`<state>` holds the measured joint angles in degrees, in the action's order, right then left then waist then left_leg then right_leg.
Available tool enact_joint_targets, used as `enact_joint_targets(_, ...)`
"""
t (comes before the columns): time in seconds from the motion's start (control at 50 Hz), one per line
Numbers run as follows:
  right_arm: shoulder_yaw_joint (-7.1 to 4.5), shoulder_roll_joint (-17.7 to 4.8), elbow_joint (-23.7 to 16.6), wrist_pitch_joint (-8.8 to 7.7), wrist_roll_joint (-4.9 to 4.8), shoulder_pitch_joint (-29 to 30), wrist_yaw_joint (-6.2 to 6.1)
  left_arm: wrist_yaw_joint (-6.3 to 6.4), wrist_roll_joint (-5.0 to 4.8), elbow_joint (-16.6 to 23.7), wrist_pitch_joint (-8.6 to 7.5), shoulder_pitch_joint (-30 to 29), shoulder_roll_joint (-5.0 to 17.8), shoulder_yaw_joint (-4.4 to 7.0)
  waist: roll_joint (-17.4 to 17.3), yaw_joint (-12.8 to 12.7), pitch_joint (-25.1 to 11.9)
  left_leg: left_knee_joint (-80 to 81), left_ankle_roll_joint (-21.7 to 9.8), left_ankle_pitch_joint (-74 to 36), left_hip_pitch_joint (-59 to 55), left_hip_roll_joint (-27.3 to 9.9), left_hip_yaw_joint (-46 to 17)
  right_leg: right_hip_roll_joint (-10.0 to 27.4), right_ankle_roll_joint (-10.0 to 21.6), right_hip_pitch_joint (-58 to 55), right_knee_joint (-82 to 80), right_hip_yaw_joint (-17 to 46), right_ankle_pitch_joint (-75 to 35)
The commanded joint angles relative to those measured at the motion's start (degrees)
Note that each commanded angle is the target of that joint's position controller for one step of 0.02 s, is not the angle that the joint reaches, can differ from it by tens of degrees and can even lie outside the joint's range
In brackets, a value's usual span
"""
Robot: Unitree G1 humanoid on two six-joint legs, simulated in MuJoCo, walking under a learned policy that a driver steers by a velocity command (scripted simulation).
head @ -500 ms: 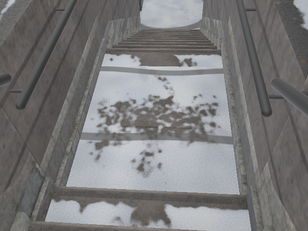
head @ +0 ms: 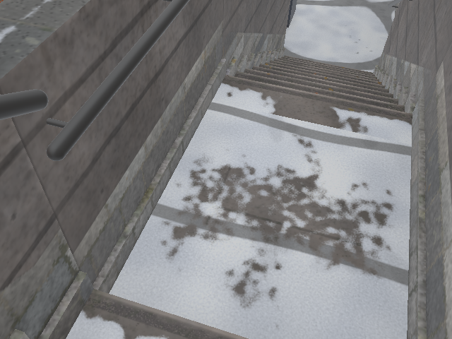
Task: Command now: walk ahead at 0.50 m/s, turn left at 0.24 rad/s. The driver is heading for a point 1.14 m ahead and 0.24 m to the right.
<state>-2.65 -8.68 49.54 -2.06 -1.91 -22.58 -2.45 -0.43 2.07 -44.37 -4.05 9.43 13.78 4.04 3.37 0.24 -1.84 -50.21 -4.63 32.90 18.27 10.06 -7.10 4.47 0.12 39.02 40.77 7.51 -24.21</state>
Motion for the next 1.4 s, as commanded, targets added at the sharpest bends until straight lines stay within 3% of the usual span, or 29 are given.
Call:
enact_joint_targets(0.02,-1.07,-6.51,-3.27,0.33,0.29,0.85,-0.06,-0.84,-0.54,5.84,1.08,-2.57,1.29,0.13,-9.95,-0.48,1.94,4.85,-8.17,-17.18,14.08,-9.24,-9.96,-3.77,0.39,-16.78,-3.75,-4.08,4.51)
enact_joint_targets(0.12,-0.25,-5.89,-2.44,-0.05,-0.66,1.99,-0.48,-1.4,-1.87,-2.88,0.16,18.99,6.26,3.1,-9.47,-8.59,3.05,-23.03,-6.61,-34.44,4.62,-10.14,-12.32,0.74,4.24,-30.25,-20.08,-5.97,16.14)
enact_joint_targets(0.14,-0.82,-5.77,-1.91,-1.17,-1.97,5.06,0.68,-1.99,-0.24,-7.39,-0.2,31.15,5.2,2.79,-3.12,-14.59,0.2,-47.33,-4.2,-26.46,15.07,-3.88,-7.59,3.45,9.02,-43.57,-15.63,-3.08,7.21)
enact_joint_targets(0.16,-0.16,-0.26,-2.42,-1.77,-1.26,0.96,1.32,-2.62,0.18,-11.59,0.07,38.4,1.64,0.77,14.98,-11.87,0.01,-73.82,-1.16,16.35,36.28,4.72,-3.49,8.3,12.08,-55.43,0.28,1.93,-10.52)
enact_joint_targets(0.2,0.04,-4.3,-6.66,-2.68,-3.55,-7.35,0.98,-2.37,-3.41,-8.89,0.93,29.66,9.1,2.29,26.59,-3.8,-4.75,-75.74,2.12,9.85,50.88,-0.45,-3.71,16.55,20.26,-57.11,-10.22,27.21,12.21)
enact_joint_targets(0.24,-0.58,-7.17,-11.12,0.05,-4.75,13.27,-1.4,-1.99,-0.99,-7.64,1.28,19.52,3.52,0.32,-3.28,-2.94,7.96,-59.43,0.2,-5.3,52.21,-10.48,0.1,17.56,19.0,-34.53,-22.73,32.82,54.98)
enact_joint_targets(0.28,-0.78,-7.3,-12.11,0.6,-3.21,12.48,-1.08,-0.76,-0.84,-5.88,0.27,12.45,1.08,-1.38,-5.29,3.08,10.65,-42.06,0.12,-19.64,43.42,-15.58,-2.85,10.82,13.34,-17.79,-18.88,25.99,51.39)
enact_joint_targets(0.36,0.56,-1.83,-14.51,-0.08,1.51,16.74,0.82,2.63,-2.27,-8.23,-0.24,16.95,4.05,-0.33,2.94,0.22,5.07,-11.6,5.02,-39.2,22.83,-15.52,4.49,2.52,9.83,-11.64,-17.94,10.09,12.87)
enact_joint_targets(0.38,0.0,-2.82,-12.79,-0.18,0.86,13.35,1.84,2.42,-1.68,-8.55,-0.27,19.01,5.37,0.07,3.95,0.69,1.29,-15.17,4.34,-44.61,21.16,-14.74,3.95,3.79,9.88,-15.91,-14.47,11.08,9.31)
enact_joint_targets(0.44,-0.69,-5.11,-14.92,-0.05,1.05,21.57,2.84,3.53,-5.83,-11.12,-1.06,30.69,0.0,-0.83,-2.12,-4.24,3.32,1.18,1.89,-49.59,42.01,-15.94,-1.85,4.5,10.16,-40.04,-6.23,12.19,22.78)
enact_joint_targets(0.5,0.18,-3.78,-15.23,-2.21,3.44,30.49,5.55,4.77,-4.04,-8.81,0.11,28.45,-1.22,-1.42,-3.08,-8.02,5.18,17.57,2.96,-65.61,28.68,-12.41,3.83,-0.15,8.0,-31.43,-3.46,5.62,33.77)
enact_joint_targets(0.62,0.85,-3.03,-17.97,-3.01,1.15,31.29,5.63,3.4,-3.91,-9.23,1.88,26.22,1.06,-0.43,-0.69,-10.54,8.32,27.19,3.29,-53.62,14.79,-11.8,5.83,-0.95,9.42,-29.45,8.06,5.3,27.1)
enact_joint_targets(0.68,-2.87,-10.37,-7.55,-1.87,2.11,1.98,4.78,2.22,-2.19,-11.88,1.15,20.94,1.88,-0.06,-3.86,4.51,-2.24,29.32,0.23,-59.44,-19.39,-12.57,9.94,-4.59,5.86,-20.06,38.75,3.65,14.45)
enact_joint_targets(0.7,-3.01,-11.87,-3.33,-1.37,3.29,-13.06,4.71,1.57,-3.35,-12.34,0.03,20.25,-0.83,-0.37,-10.25,10.82,-7.23,20.94,-4.94,-74.94,-40.34,-20.97,2.14,-12.47,2.99,-0.97,67.51,-0.19,56.79)
enact_joint_targets(0.72,-2.09,-12.9,-2.18,-1.54,3.48,-12.53,5.74,1.1,-4.84,-11.2,-0.62,31.31,-2.97,-1.85,-17.82,3.91,-17.3,5.79,-11.96,-80.37,-52.71,-31.32,-8.69,-10.37,1.19,11.49,79.98,5.9,77.27)
enact_joint_targets(0.74,-2.94,-14.04,-1.76,-1.09,0.81,-10.85,6.23,0.57,-5.66,-8.5,-1.24,28.84,0.04,-1.63,-18.01,4.39,-20.25,15.42,-16.7,-51.83,-49.29,-34.83,-20.55,-8.34,0.54,17.64,75.16,6.62,71.06)
enact_joint_targets(0.78,-2.18,-10.35,-1.9,-1.22,0.96,-0.47,5.16,2.95,-5.12,-3.4,-0.33,14.33,2.96,-1.0,-2.45,2.05,-6.52,35.29,-15.64,-2.22,-26.97,-32.56,-28.26,-2.55,0.71,20.11,64.31,-2.9,54.24)
enact_joint_targets(0.84,0.22,-7.09,-3.06,-3.8,3.05,9.88,3.61,3.48,-2.58,-3.26,2.17,11.41,3.92,0.63,0.07,-5.51,5.29,32.51,-12.01,-22.11,5.08,-28.2,-17.79,2.33,-0.56,6.87,36.63,4.15,34.83)
enact_joint_targets(0.9,-1.31,-11.07,1.44,-3.03,3.07,1.89,0.87,1.65,-1.51,-3.4,1.59,12.12,-0.37,0.04,-7.39,-5.87,-0.62,29.48,-11.79,-36.45,5.5,-23.43,-8.42,2.07,-2.12,-0.18,27.05,-0.14,24.45)
enact_joint_targets(0.96,-0.22,-7.32,4.74,-3.51,-0.38,-4.53,-1.4,-0.12,-1.5,0.36,1.67,2.15,2.02,0.8,-7.57,-2.86,2.51,25.26,-8.38,-25.21,-0.7,-20.39,-5.05,2.28,-0.92,8.67,10.3,1.94,5.71)
enact_joint_targets(1.0,0.63,-6.09,4.91,-3.12,0.07,-5.63,-2.36,-1.42,-0.41,1.84,1.36,-3.23,0.99,0.26,-6.67,-0.73,2.57,23.67,-7.33,-18.16,4.23,-17.97,-2.56,-0.19,-0.46,0.56,2.91,-1.18,-4.71)
enact_joint_targets(1.18,0.42,-8.46,5.1,0.8,0.36,-10.62,-3.67,-6.67,-3.32,6.06,-0.56,-17.19,1.52,-1.03,-9.23,7.45,9.74,5.51,-5.53,-10.57,-9.95,-19.99,-9.23,1.23,-1.02,5.49,-11.67,-0.25,4.99)
enact_joint_targets(1.24,-0.46,-10.55,5.83,0.96,0.69,-8.64,-2.33,-5.52,-3.48,1.24,-1.47,-7.83,3.83,-0.34,-7.67,3.49,6.93,-4.1,-3.84,-24.53,-5.47,-19.47,-5.81,1.19,1.52,-13.31,-18.56,-3.81,9.46)
enact_joint_targets(1.26,-0.67,-10.89,6.51,0.38,1.23,-6.53,-1.88,-4.61,-3.05,-3.62,-1.53,6.28,6.59,1.15,-6.26,-3.51,2.13,-16.94,-1.97,-28.57,-0.22,-16.81,-3.55,0.35,3.29,-29.33,-19.58,-5.4,6.07)
enact_joint_targets(1.3,0.91,-2.93,8.09,-3.78,0.23,-16.12,0.58,-3.07,-0.91,-11.15,-1.52,23.6,13.39,2.12,14.62,-6.0,-11.33,-60.33,3.76,17.22,32.01,-6.37,-2.45,10.62,9.49,-70.13,4.03,1.41,-30.2)
enact_joint_targets(1.32,0.93,-7.42,6.61,-5.94,-1.44,-17.91,1.27,-2.67,-1.71,-11.02,-0.67,25.12,13.16,2.53,17.44,-6.85,-20.19,-65.9,5.28,14.35,36.82,-8.12,-4.73,14.27,13.97,-73.38,4.54,10.49,-25.92)
enact_joint_targets(1.34,0.39,-9.47,2.25,-6.93,-1.98,-10.69,1.38,-1.89,-2.5,-11.37,-0.21,25.75,14.61,3.31,17.53,-9.01,-21.85,-63.93,5.58,9.45,43.51,-8.73,-1.96,18.75,19.01,-71.68,-6.81,21.7,2.22)
enact_joint_targets(1.36,0.47,-9.22,-0.06,-6.29,-2.29,-2.38,0.31,-1.12,-2.69,-10.4,0.16,19.56,11.98,2.44,7.58,-7.26,-15.29,-57.45,5.38,0.42,45.82,-12.31,3.6,17.92,18.9,-61.66,-16.84,25.3,26.78)
enact_joint_targets(1.4,0.11,-9.0,-1.44,-3.75,-0.47,2.82,-1.1,-0.85,-0.45,-6.13,-1.7,4.8,6.92,-0.01,0.98,-1.24,-5.12,-47.06,4.06,-13.85,35.81,-16.22,1.53,18.6,17.35,-36.59,-21.55,26.55,22.68)
